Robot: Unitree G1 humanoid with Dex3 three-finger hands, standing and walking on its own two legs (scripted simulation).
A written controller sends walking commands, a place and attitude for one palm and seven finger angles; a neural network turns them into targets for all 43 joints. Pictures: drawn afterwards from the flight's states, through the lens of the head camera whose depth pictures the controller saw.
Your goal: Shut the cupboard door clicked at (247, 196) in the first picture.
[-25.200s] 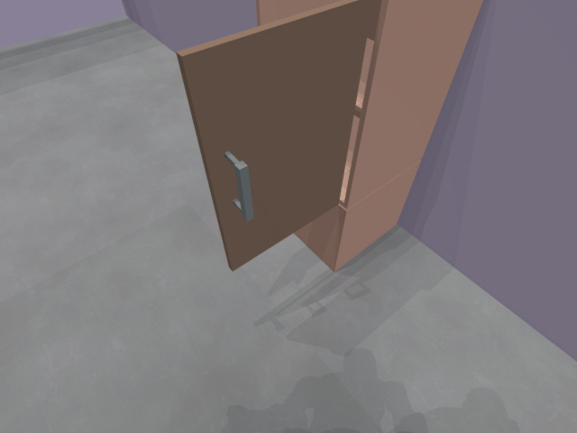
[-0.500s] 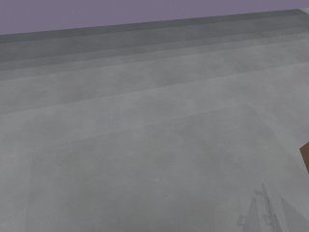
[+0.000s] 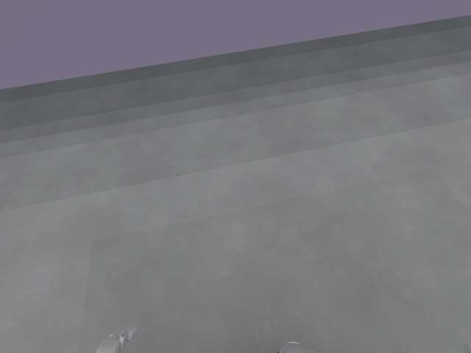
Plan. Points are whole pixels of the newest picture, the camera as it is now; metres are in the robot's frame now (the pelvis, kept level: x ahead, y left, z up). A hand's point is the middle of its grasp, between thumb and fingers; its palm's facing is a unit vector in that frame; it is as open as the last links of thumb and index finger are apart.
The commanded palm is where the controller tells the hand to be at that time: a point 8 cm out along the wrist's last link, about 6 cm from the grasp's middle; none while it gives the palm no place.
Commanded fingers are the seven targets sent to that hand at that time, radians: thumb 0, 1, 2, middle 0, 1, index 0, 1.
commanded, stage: walk to a spot facing it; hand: left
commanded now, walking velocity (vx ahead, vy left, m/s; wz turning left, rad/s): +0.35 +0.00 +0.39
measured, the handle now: out of the picture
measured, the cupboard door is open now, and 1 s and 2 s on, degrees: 64 64 64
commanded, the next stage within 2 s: turn to face it in 0.52 s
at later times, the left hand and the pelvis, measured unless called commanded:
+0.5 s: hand out of the picture +0.09 +0.12 -0.15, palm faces +0.35 -0.92 -0.16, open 7.3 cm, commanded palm none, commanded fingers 0.00 0.90 0.90 -0.20 -0.30 -0.20 -0.30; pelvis +0.19 -0.01 +0.02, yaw +16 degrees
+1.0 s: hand (133, 273) +0.31 +0.25 -0.15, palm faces +0.29 -0.94 -0.20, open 7.4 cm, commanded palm none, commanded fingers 0.00 0.90 0.90 -0.20 -0.30 -0.20 -0.30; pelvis +0.29 +0.05 +0.02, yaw +14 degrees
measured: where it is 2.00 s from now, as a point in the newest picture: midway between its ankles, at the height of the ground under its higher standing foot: (236, 324)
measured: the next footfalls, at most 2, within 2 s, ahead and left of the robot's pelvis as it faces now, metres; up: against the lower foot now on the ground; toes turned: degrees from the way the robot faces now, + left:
left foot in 0.60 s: +0.32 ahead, +0.12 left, +0.00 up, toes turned +25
right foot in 1.16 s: +0.33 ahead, -0.08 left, +0.00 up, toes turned +2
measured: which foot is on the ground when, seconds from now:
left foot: down 0.00-0.02, up 0.04-0.58, down 0.60-1.00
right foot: down 0.00-0.60, up 0.62-1.00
